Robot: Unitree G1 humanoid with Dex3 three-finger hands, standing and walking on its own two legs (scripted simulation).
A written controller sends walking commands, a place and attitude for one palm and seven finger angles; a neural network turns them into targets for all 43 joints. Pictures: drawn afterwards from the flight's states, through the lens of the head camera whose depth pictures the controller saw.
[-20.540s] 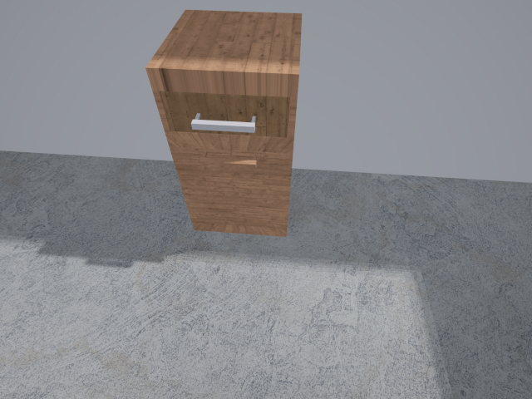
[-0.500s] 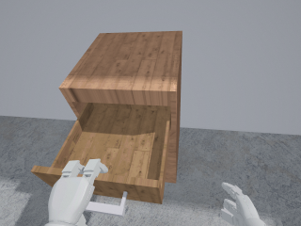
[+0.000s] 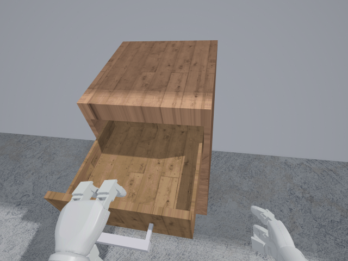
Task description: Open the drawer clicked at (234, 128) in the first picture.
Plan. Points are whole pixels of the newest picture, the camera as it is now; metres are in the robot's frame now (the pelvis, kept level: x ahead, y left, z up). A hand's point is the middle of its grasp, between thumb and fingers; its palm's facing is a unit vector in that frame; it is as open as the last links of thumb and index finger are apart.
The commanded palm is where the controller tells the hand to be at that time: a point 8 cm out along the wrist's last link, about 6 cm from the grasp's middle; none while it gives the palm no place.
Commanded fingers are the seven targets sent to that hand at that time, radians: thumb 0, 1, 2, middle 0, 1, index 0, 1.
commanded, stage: draw the hand back to the body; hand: left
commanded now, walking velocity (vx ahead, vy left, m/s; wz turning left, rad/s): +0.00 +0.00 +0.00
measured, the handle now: (115, 231) +0.20 +0.20 -0.09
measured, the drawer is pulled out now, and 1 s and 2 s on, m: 0.29 0.29 0.29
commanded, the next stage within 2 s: step back with the hand held close in 1.62 s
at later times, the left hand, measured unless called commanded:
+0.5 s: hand (69, 221) +0.16 +0.23 +0.09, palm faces +0.06 -0.16 -0.99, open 13.9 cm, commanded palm +0.14 +0.23 +0.15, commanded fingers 0.00 -0.50 0.30 -0.30 -1.20 -0.30 -1.20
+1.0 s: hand (36, 194) +0.18 +0.25 +0.17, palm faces +0.35 -0.86 -0.37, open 12.3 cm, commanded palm +0.12 +0.29 +0.19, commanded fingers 0.00 0.20 0.60 -0.25 -0.75 -0.25 -0.75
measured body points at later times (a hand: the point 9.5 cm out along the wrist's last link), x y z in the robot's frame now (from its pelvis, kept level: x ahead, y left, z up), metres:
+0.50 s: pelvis +0.00 +0.02 +0.01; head +0.00 -0.03 +0.46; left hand +0.16 +0.23 +0.15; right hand +0.22 -0.18 -0.07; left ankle -0.04 +0.07 -0.71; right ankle +0.00 -0.06 -0.71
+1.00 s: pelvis +0.01 +0.03 +0.03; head +0.00 +0.01 +0.48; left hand +0.15 +0.29 +0.19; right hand +0.21 -0.16 -0.06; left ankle -0.04 +0.07 -0.71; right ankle +0.00 -0.06 -0.71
